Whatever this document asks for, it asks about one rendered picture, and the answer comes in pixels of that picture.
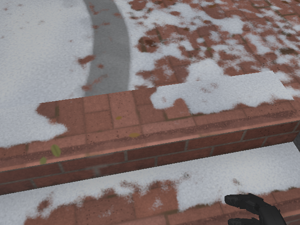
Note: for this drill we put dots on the right robot hand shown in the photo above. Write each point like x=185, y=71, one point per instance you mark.
x=268, y=214

